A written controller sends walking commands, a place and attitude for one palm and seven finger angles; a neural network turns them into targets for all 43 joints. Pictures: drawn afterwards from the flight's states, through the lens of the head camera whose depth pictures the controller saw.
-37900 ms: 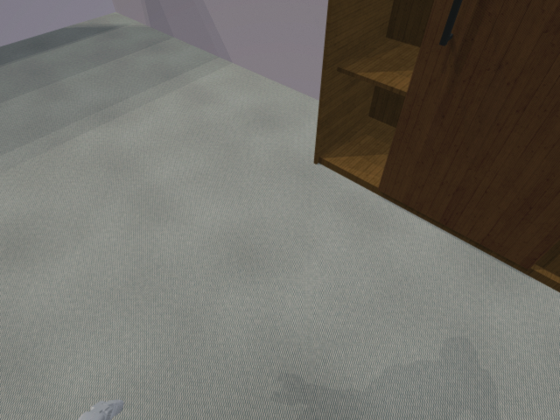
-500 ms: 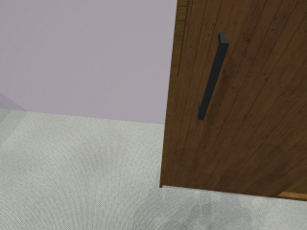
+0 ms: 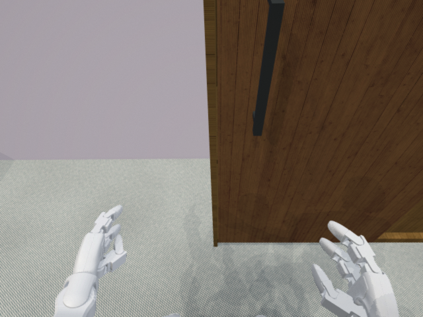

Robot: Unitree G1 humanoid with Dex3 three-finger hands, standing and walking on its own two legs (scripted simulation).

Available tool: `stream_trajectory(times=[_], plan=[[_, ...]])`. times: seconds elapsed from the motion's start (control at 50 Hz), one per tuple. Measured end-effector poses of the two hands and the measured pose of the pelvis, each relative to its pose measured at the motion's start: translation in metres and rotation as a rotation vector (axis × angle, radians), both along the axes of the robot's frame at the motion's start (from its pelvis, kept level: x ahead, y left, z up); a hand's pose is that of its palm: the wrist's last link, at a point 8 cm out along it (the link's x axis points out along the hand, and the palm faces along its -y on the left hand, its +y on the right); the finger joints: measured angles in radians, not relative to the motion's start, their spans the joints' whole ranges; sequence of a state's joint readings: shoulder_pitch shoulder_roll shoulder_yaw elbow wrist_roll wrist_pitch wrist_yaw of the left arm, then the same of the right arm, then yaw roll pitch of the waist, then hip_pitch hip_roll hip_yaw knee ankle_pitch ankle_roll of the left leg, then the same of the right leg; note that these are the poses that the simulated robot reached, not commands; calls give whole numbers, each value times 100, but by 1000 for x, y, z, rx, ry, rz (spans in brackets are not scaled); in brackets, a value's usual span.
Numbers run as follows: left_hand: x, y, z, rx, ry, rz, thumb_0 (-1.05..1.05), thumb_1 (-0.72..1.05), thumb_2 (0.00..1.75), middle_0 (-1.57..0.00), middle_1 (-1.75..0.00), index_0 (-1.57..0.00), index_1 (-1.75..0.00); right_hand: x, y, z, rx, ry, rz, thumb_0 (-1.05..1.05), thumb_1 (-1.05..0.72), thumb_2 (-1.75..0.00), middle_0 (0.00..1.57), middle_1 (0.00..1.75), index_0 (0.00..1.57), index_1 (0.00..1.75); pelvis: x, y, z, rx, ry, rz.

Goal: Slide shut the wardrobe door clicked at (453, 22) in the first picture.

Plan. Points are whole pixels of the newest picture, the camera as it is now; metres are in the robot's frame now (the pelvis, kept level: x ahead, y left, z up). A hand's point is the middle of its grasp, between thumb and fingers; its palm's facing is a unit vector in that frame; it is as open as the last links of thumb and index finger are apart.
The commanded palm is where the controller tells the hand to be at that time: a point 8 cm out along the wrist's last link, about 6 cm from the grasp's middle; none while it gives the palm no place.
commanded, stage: raise the hand with hooked fingers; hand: right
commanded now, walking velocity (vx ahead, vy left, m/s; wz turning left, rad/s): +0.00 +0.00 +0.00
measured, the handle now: (263, 74) +0.50 -0.09 +0.21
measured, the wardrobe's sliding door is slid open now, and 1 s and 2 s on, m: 0.00 0.00 0.00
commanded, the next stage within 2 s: move the hooked fingers beside the handle in 1.62 s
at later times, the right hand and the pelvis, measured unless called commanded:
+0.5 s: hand (377, 228) +0.23 -0.23 +0.13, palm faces +0.05 +1.00 -0.08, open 11.9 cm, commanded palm +0.20 -0.28 +0.14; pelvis +0.01 -0.01 +0.03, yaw +0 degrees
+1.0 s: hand out of the picture +0.27 -0.28 +0.22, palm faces +0.10 +0.99 -0.08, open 13.9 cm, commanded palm +0.23 -0.32 +0.22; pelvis +0.01 -0.01 +0.05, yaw -1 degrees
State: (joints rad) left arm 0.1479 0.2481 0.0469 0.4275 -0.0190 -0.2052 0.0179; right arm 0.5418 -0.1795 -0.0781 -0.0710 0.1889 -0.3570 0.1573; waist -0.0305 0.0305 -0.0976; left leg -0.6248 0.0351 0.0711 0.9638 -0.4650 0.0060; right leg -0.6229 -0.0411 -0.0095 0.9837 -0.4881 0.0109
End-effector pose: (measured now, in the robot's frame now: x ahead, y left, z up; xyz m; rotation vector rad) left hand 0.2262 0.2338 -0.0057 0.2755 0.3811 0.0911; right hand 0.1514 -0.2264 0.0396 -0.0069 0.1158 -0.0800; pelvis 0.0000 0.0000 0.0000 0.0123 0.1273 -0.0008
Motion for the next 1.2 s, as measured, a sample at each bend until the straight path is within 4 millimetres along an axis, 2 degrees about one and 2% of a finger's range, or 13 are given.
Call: stream_trajectory(times=[0.04, 0.08, 0.14, 0.2, 0.32, 0.42, 0.52, 0.6, 0.72, 0.84, 1.0, 1.2], plan=[[2, -13, -7, -8, 21, -37, 1, 91, 90, -20, -30, -20, -30, -6, -12, 9, -29, -32, -41, 2, -50, -72, 23, 57, 23, 57, 0, 0, -1, 12, 3, -15], [-1, -25, -18, -21, 58, -70, 1, 91, 90, -20, -30, -20, -30, -5, -19, 22, -50, -95, -47, 2, -45, -70, 23, 60, 24, 60, -1, 0, -2, 24, 5, -29], [-15, -39, -37, -54, 132, -88, 1, 91, 90, -20, -30, -20, -30, 9, -22, 39, -63, -162, 5, 2, -38, -67, 23, 64, 24, 64, -3, -1, -1, 36, 2, -41], [-35, -46, -50, -93, 203, -61, 1, 90, 90, -21, -30, -20, -30, 28, -22, 48, -64, -142, 76, 2, -31, -64, 24, 69, 24, 69, -2, -3, 4, 37, -2, -38], [-72, -37, -53, -121, 274, 47, 1, 90, 90, -21, -30, -21, -30, 51, -34, 61, -49, -65, 81, 1, -17, -58, 25, 78, 26, 78, 4, -8, 17, 22, -18, -13], [-85, -17, -45, -82, 273, 91, 1, 90, 90, -21, -30, -21, -30, 56, -47, 82, -72, -120, 41, 1, -5, -53, 26, 85, 26, 85, 8, -11, 25, 16, -36, -5], [-80, -1, -31, -37, 235, 103, 1, 90, 90, -21, -30, -20, -30, 60, -57, 95, -81, -145, 39, 1, 6, -48, 27, 93, 27, 93, 9, -12, 30, 14, -59, -6], [-66, 1, -18, -19, 180, 92, 1, 90, 90, -20, -30, -20, -30, 64, -65, 106, -82, -156, 36, 0, 16, -44, 28, 99, 28, 99, 10, -12, 35, 14, -83, -9], [-44, -10, -2, -30, 106, 47, 1, 91, 90, -20, -30, -20, -30, 72, -80, 129, -81, -191, 13, 0, 30, -38, 29, 108, 29, 108, 10, -10, 41, 13, -119, -15], [-30, -26, 5, -61, 77, 0, 1, 90, 90, -21, -30, -20, -30, 80, -94, 150, -80, -190, -1, 0, 42, -33, 30, 115, 30, 115, 10, -8, 47, 10, -145, -18], [-30, -32, 2, -79, 104, -23, 1, 90, 90, -21, -30, -20, -30, 90, -106, 179, -90, -209, -10, -1, 48, -30, 30, 119, 30, 119, 10, -5, 51, 6, -163, -21], [-42, -16, -2, -70, 150, 20, 1, 90, 90, -21, -30, -20, -30, 108, -118, 205, -94, -209, -13, -1, 50, -30, 30, 120, 30, 120, 9, -2, 54, 3, -170, -16]])
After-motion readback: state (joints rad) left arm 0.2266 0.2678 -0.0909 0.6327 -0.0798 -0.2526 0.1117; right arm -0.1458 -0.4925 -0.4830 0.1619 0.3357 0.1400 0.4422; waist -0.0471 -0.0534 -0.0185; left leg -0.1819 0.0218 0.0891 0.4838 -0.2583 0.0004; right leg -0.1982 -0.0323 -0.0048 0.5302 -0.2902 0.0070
